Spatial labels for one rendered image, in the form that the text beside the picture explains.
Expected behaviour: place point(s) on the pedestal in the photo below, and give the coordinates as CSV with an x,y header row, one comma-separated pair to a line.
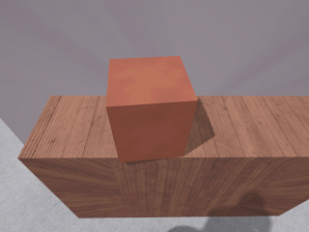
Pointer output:
x,y
245,156

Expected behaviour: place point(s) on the carton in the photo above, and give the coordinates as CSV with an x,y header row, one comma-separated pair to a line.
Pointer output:
x,y
150,104

